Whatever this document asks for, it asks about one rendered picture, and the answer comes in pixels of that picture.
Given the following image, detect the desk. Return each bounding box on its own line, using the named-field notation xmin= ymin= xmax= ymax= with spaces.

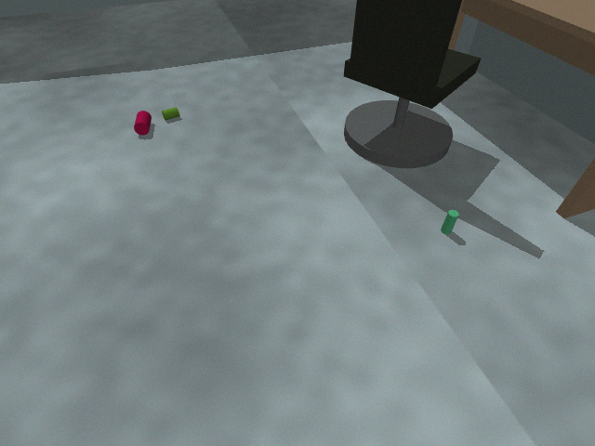
xmin=448 ymin=0 xmax=595 ymax=218

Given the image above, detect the office chair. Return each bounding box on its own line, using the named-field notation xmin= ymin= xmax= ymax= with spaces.
xmin=344 ymin=0 xmax=481 ymax=168

